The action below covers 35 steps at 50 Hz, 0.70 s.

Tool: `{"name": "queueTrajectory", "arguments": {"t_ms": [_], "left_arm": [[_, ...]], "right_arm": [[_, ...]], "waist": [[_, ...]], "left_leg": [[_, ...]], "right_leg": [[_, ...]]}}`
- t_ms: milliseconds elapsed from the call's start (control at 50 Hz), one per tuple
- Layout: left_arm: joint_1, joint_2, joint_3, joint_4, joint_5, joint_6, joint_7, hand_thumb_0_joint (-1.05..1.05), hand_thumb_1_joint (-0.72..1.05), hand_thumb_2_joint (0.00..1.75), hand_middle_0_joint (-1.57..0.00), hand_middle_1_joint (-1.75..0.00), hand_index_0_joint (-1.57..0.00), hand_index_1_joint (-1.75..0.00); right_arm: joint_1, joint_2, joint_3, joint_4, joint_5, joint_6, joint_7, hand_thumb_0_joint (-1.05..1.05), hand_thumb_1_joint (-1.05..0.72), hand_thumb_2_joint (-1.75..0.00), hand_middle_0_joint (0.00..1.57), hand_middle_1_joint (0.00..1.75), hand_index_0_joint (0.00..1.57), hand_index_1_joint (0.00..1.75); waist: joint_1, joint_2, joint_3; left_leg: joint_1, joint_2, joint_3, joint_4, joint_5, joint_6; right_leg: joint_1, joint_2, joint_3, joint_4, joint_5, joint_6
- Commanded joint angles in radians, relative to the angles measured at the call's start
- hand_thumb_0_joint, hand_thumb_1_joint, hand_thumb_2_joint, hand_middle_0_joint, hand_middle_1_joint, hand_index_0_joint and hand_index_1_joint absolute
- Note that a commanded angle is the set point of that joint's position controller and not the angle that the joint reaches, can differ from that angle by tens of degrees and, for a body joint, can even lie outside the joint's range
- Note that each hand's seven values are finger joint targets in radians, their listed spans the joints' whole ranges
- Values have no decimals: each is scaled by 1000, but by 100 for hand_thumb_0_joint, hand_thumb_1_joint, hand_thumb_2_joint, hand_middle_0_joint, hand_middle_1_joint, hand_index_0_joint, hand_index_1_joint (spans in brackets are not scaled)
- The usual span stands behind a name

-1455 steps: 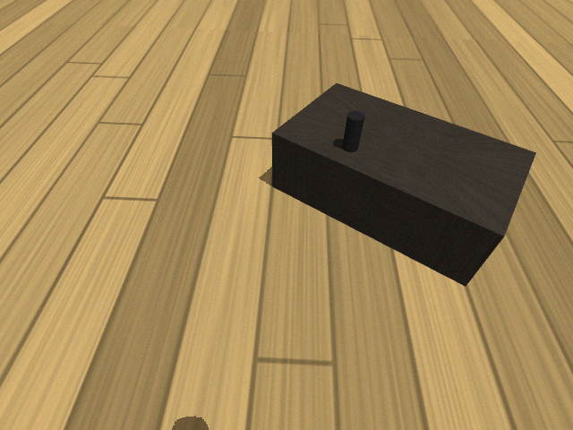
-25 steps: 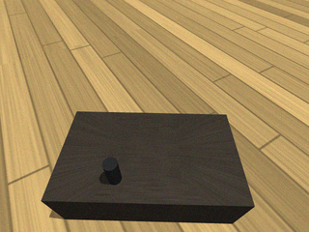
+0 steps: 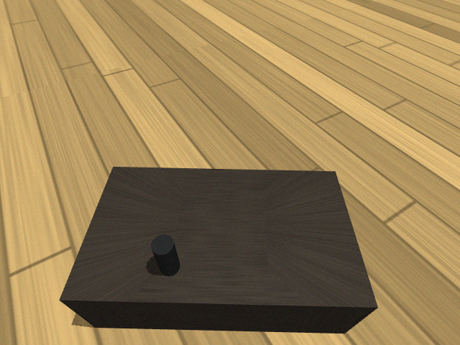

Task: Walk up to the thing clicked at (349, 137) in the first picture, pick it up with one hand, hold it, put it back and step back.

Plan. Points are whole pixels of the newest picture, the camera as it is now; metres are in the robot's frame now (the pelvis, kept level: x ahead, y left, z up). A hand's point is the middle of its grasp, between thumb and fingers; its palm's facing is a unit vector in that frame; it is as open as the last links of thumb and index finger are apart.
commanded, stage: stand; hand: left
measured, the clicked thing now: (166, 256) +0.46 +0.20 -0.37
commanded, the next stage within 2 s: step back in 0.46 s
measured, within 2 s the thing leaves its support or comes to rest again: neither
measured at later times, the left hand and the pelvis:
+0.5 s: hand out of the picture +0.07 +0.26 -0.16, palm faces -0.01 -0.94 -0.34, open 7.4 cm; pelvis +0.00 +0.00 +0.00, yaw +0 degrees
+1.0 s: hand out of the picture +0.05 +0.30 -0.18, palm faces -0.06 -0.93 -0.37, open 7.4 cm; pelvis -0.08 +0.03 -0.02, yaw -2 degrees
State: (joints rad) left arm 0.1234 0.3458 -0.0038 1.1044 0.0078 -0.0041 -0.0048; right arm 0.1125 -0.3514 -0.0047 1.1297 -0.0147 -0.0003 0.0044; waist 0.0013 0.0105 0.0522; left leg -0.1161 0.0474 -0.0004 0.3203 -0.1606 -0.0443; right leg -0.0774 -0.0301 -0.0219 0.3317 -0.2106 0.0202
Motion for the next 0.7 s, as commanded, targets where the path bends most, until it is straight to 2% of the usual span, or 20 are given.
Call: {"name": "queueTrajectory", "arguments": {"t_ms": [0, 20, 140, 280, 300, 420, 440, 480, 500, 540, 580, 620, 640, 660, 680], "left_arm": [[-36, 222, 48, -51, 3, -22, 15, 0, 90, 90, -20, -30, -20, -30], [-37, 219, 48, -52, 1, -21, 14, 0, 90, 90, -20, -30, -20, -30], [-30, 222, 49, -54, 3, -25, 14, 0, 90, 90, -20, -30, -20, -30], [-33, 223, 50, -49, 2, -20, 14, 0, 90, 90, -20, -30, -20, -30], [-28, 223, 48, -53, 4, -21, 12, 0, 90, 90, -20, -30, -20, -30], [-28, 218, 45, -49, 2, -21, 14, 0, 90, 90, -20, -30, -20, -30], [-37, 281, 96, -73, -16, -9, 19, 0, 90, 90, -20, -30, -20, -30], [-1, 268, 102, -95, -23, -3, 25, 0, 90, 90, -20, -30, -20, -30], [1, 265, 107, -109, -23, 0, 25, 0, 90, 90, -20, -30, -20, -30], [-37, 270, 111, -146, -17, 10, 23, 0, 90, 90, -20, -30, -20, -30], [-57, 288, 117, -178, -10, 18, 23, 0, 90, 90, -20, -30, -20, -30], [-113, 306, 123, -218, 2, 27, 25, 0, 90, 90, -20, -30, -20, -30], [-143, 315, 125, -237, 10, 30, 25, 0, 90, 90, -20, -30, -20, -30], [-163, 314, 124, -251, 15, 31, 23, 0, 90, 90, -20, -30, -20, -30], [-181, 310, 122, -265, 14, 33, 23, 0, 90, 90, -20, -30, -20, -30]], "right_arm": [[-30, -200, -37, -52, 3, -22, -12, 0, -90, -90, 20, 30, 20, 30], [-28, -210, -38, -51, 2, -23, -13, 0, -90, -90, 20, 30, 20, 30], [-34, -207, -40, -56, 4, -25, -12, 0, -90, -90, 20, 30, 20, 30], [-27, -209, -39, -52, 2, -24, -12, 0, -90, -90, 20, 30, 20, 30], [-33, -209, -38, -55, 1, -25, -12, 0, -90, -90, 20, 30, 20, 30], [-23, -208, -39, -51, 4, -24, -13, 0, -90, -90, 20, 30, 20, 30], [-49, -268, -63, -73, 10, -8, -8, 0, -90, -90, 20, 30, 20, 30], [-31, -243, -63, -96, 26, 0, -7, 0, -90, -90, 20, 30, 20, 30], [-31, -239, -66, -111, 28, 4, -6, 0, -90, -90, 20, 30, 20, 30], [-30, -244, -77, -135, 27, 15, -5, 0, -90, -90, 20, 30, 20, 30], [-20, -238, -80, -153, 25, 27, -4, 0, -90, -90, 20, 30, 20, 30], [22, -225, -87, -164, 19, 39, 0, 0, -90, -90, 20, 30, 20, 30], [52, -222, -93, -171, 16, 43, 3, 0, -90, -90, 20, 30, 20, 30], [83, -219, -94, -172, 17, 44, 6, 0, -90, -90, 20, 30, 20, 30], [104, -226, -96, -178, 18, 41, 9, 0, -90, -90, 20, 30, 20, 30]], "waist": [[-5, -24, -51], [-6, -7, -40], [-4, -13, -80], [-5, -6, -54], [0, -4, -66], [-4, -15, -64], [-2, -12, 32], [-1, -7, -51], [-2, -16, -87], [-10, -43, -129], [-10, -88, -122], [-23, -180, -106], [-38, -215, -92], [-49, -230, -86], [-59, -223, -75]], "left_leg": [[30, 87, -69, -48, 120, 42], [16, 84, -66, -51, 85, 44], [47, 91, -67, -35, 161, 46], [20, 87, -69, -49, 86, 47], [31, 91, -69, -46, 118, 47], [30, 89, -69, -40, 135, 46], [-53, 73, -83, 63, 286, 77], [-33, 74, -67, 130, 372, 91], [-22, 69, -63, 166, 371, 95], [-40, 36, -46, 247, 284, 97], [-53, -8, -20, 334, 172, 89], [-75, -60, -3, 464, -82, 88], [-74, -69, -20, 511, -223, 95], [-83, -61, -33, 503, -275, 98], [-78, -51, -37, 475, -216, 103]], "right_leg": [[-38, -102, 70, -67, 121, -36], [-40, -102, 76, -74, 97, -35], [-23, -105, 73, -59, 169, -36], [-31, -104, 79, -69, 95, -38], [-29, -105, 76, -62, 123, -39], [-25, -104, 75, -63, 135, -37], [-87, -89, 83, 27, 294, -46], [-54, -92, 68, 81, 379, -68], [-57, -94, 68, 93, 380, -82], [-76, -124, 102, 102, 357, -119], [-130, -182, 153, 86, 344, -167], [-205, -262, 210, 76, 322, -230], [-260, -291, 222, 78, 289, -253], [-273, -294, 213, 105, 281, -252], [-294, -270, 186, 151, 265, -229]]}}
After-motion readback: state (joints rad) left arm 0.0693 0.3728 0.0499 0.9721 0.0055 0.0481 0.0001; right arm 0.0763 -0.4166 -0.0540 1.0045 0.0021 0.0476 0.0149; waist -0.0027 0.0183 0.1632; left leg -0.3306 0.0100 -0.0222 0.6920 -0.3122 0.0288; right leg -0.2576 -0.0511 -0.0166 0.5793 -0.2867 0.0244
